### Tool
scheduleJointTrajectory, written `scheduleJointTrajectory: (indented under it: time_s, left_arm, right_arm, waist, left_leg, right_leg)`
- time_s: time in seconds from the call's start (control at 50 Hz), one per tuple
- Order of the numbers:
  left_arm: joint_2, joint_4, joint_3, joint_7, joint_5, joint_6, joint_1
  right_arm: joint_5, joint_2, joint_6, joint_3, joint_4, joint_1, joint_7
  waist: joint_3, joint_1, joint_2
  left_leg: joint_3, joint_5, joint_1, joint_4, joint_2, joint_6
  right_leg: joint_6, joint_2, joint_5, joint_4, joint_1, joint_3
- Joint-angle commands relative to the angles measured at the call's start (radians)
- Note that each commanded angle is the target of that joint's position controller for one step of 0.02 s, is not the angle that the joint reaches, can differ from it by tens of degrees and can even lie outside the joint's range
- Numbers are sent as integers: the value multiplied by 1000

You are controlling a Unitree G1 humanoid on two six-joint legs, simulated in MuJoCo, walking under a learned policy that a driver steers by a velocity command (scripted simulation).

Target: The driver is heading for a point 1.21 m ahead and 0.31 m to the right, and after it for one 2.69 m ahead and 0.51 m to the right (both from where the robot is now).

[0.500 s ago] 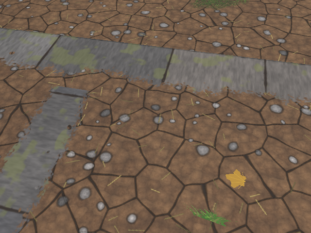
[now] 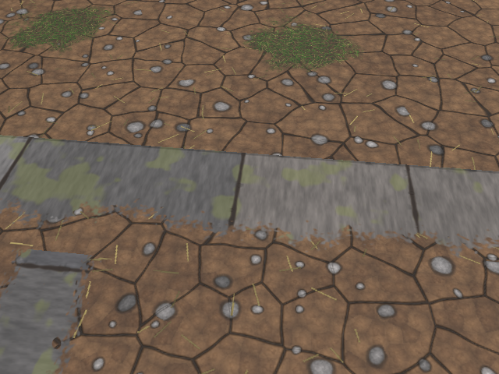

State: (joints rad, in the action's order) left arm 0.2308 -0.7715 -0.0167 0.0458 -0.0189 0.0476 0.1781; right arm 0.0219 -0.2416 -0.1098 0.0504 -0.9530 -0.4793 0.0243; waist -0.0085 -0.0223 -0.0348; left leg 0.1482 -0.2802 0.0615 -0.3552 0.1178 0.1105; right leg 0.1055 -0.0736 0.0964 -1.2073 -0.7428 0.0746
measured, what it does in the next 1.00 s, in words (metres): walks ahead, turning right: right foot, then left foot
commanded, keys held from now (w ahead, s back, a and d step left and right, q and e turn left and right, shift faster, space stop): w+e+shift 0.48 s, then w+shift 0.52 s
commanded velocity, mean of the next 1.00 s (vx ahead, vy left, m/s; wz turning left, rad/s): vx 1.00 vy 0.00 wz -0.57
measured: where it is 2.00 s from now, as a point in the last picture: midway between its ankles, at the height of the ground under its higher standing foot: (388, 97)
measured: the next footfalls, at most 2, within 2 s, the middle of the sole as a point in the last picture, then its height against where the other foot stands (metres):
right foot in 0.24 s outside the picture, level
left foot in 0.66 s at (261, 266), level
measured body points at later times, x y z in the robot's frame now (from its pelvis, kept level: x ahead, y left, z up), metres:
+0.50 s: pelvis +0.46 -0.05 +0.00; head +0.48 -0.05 +0.45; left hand +0.51 +0.23 -0.13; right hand +0.62 -0.33 -0.05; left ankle +0.70 +0.09 -0.66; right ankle +0.37 -0.04 -0.73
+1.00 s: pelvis +0.91 -0.18 +0.00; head +0.93 -0.20 +0.45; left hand +1.25 -0.16 -0.05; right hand +0.66 -0.32 -0.12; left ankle +0.83 +0.00 -0.73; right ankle +1.02 -0.38 -0.69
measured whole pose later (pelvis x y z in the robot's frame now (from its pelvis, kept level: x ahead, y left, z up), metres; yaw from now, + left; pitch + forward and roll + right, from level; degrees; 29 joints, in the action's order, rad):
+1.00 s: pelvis +0.91 -0.18 +0.00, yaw -33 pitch +3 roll +2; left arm 0.26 -0.64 0.02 0.07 -0.04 0.07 -0.05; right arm 0.00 -0.26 -0.12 0.03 -0.97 -0.61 0.02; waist 0.00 -0.10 -0.03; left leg 0.06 -0.31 -0.15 -0.11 0.05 0.02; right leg 0.10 -0.05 -0.02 -0.71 -0.74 -0.03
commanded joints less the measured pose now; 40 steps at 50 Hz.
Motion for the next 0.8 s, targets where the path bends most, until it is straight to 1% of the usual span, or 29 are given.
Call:
scheduleJointTrajectory:
  time_s: [0.02,0.06,0.1,0.14,0.18,0.2,0.22,0.24,0.26,0.28,0.3,0.32,0.34,0.36,0.38,0.42,0.46,0.52,0.58,0.6,0.62,0.64,0.66,0.68,0.7,0.72,0.74,0.76,0.8]
  left_arm:
    - [47,45,-4,7,14,-3,-49]
    - [33,74,5,17,11,8,-145]
    - [18,90,14,25,13,17,-205]
    - [47,79,10,28,6,18,-189]
    - [103,40,-8,24,3,10,-65]
    - [146,-5,-27,20,3,6,97]
    - [197,-75,-55,8,4,1,335]
    - [234,-115,-87,-13,18,-5,476]
    - [258,-131,-94,-27,26,-17,392]
    - [328,-95,-108,-29,-3,-18,327]
    - [255,-70,-105,-36,-5,-18,293]
    - [194,-77,-93,-42,-7,-17,255]
    - [177,-78,-86,-42,-3,-9,216]
    - [182,-63,-82,-46,2,9,197]
    - [164,-64,-72,-48,8,23,183]
    - [199,-50,-78,-42,13,48,171]
    - [210,-50,-86,-39,14,55,195]
    - [222,-65,-96,-27,33,56,267]
    - [214,-86,-92,-36,24,57,311]
    - [237,-89,-95,-41,17,57,310]
    - [273,-89,-101,-42,4,57,297]
    - [293,-82,-104,-41,-6,57,247]
    - [229,-58,-88,-42,-18,64,198]
    - [44,-26,-42,-36,38,67,380]
    - [112,-37,-33,-44,22,63,327]
    - [156,-16,-43,-42,9,57,172]
    - [160,7,-39,-32,-4,56,91]
    - [145,28,-36,-21,-14,51,42]
    - [95,52,-19,-3,-25,31,43]
  right_arm:
    - [-9,-61,-43,1,70,76,4]
    - [-17,-56,-50,-10,50,19,-7]
    - [-16,-76,-50,-15,33,-27,-22]
    - [-12,-120,-41,-14,31,-40,-50]
    - [-1,-183,-15,2,43,-8,-88]
    - [9,-210,4,11,58,37,-99]
    - [23,-235,21,22,86,121,-101]
    - [20,-249,31,36,102,204,-85]
    - [42,-62,2,-11,171,266,-57]
    - [-10,-35,-17,-30,277,183,-44]
    - [9,-87,-44,-40,286,237,-36]
    - [11,-118,-53,-34,281,263,-27]
    - [33,-113,-42,-35,281,279,-26]
    - [56,-107,-17,-41,283,270,-24]
    - [65,-102,11,-44,286,276,-20]
    - [60,-91,35,-54,338,373,-12]
    - [36,-74,34,-67,386,487,0]
    - [11,-65,30,-73,403,543,3]
    - [17,-95,21,-61,410,563,-3]
    - [20,-126,17,-47,394,509,-9]
    - [14,-171,12,-25,359,383,-19]
    - [8,-206,9,-4,312,201,-34]
    - [21,-265,10,21,267,-20,-54]
    - [66,-361,7,47,242,-45,-47]
    - [38,-294,17,50,245,4,-28]
    - [29,-210,16,37,251,105,-21]
    - [28,-163,14,28,235,138,-13]
    - [30,-133,10,19,207,117,-13]
    - [20,-75,-2,-1,147,72,-12]
  waist:
    - [-160,33,35]
    - [-165,5,22]
    - [-148,-12,40]
    - [-89,9,96]
    - [5,92,152]
    - [78,177,165]
    - [163,292,166]
    - [174,372,73]
    - [92,225,-179]
    - [262,122,-199]
    - [198,139,-8]
    - [51,84,116]
    - [-17,30,164]
    - [-51,-4,169]
    - [-86,-29,180]
    - [-118,-20,144]
    - [-125,23,84]
    - [-64,99,10]
    - [-39,124,-18]
    - [3,98,-28]
    - [83,33,-35]
    - [168,-80,-37]
    - [275,-184,-5]
    - [420,-49,384]
    - [372,-66,299]
    - [174,-66,152]
    - [102,-55,47]
    - [56,-42,36]
    - [16,9,104]
  left_leg:
    - [-57,279,214,317,-214,-53]
    - [16,543,146,315,-215,-77]
    - [62,761,34,307,-228,-104]
    - [98,1171,-117,195,-252,-136]
    - [108,1461,-211,-27,-292,-152]
    - [97,1535,-186,-239,-311,-149]
    - [71,1506,-80,-536,-331,-137]
    - [86,949,88,-994,-216,-119]
    - [1,-187,544,-1319,-61,-108]
    - [-207,-252,842,-1448,-56,-136]
    - [-273,-143,894,-1303,-108,-104]
    - [-266,-71,846,-1166,-155,-95]
    - [-253,-71,780,-1087,-180,-105]
    - [-256,-78,716,-1022,-203,-126]
    - [-240,-83,663,-951,-229,-147]
    - [-185,1,566,-741,-245,-176]
    - [-159,201,472,-522,-234,-182]
    - [-123,420,381,-306,-182,-144]
    - [-120,409,351,-161,-150,-101]
    - [-113,342,300,-145,-118,-85]
    - [-112,242,190,-152,-89,-64]
    - [-113,185,0,-158,-109,-48]
    - [-243,-39,-246,-227,-235,-25]
    - [-839,-291,-535,-77,-554,118]
    - [-1076,-493,-479,77,-541,138]
    - [-870,-434,-308,101,-481,112]
    - [-726,-270,-179,95,-434,98]
    - [-616,-140,-96,97,-391,81]
    - [-511,-56,-5,131,-344,63]
  right_leg:
    - [2,4,-180,160,30,-52]
    - [17,20,-271,309,55,-146]
    - [40,51,-321,448,102,-220]
    - [63,120,-298,529,169,-285]
    - [75,192,-197,562,305,-310]
    - [94,220,-127,556,465,-298]
    - [143,199,-52,575,688,-220]
    - [206,138,0,680,843,-117]
    - [234,24,-184,510,994,95]
    - [452,-147,64,707,1203,576]
    - [414,-188,333,934,1113,726]
    - [352,-163,383,1009,912,656]
    - [307,-116,316,1023,752,578]
    - [293,-77,246,1025,629,528]
    - [277,-34,221,1040,509,462]
    - [257,40,117,1080,344,359]
    - [215,92,-27,1072,294,298]
    - [154,89,-239,1039,432,263]
    - [112,38,-439,961,645,261]
    - [93,21,-600,876,720,259]
    - [73,10,-740,721,768,248]
    - [54,33,-727,506,707,218]
    - [46,68,-528,194,523,176]
    - [-8,219,328,-192,163,73]
    - [16,175,320,-264,4,78]
    - [18,110,201,-221,-34,63]
    - [16,84,151,-166,-5,53]
    - [16,68,157,-127,13,59]
    - [7,50,189,-64,32,68]
Keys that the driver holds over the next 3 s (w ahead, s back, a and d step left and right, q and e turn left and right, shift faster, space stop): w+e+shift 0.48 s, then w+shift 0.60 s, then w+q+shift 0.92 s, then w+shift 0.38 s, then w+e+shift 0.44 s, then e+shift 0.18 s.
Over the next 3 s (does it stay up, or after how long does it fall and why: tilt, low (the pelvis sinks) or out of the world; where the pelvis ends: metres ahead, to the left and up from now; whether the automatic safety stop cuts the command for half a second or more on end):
stays up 2.62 -0.42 -0.02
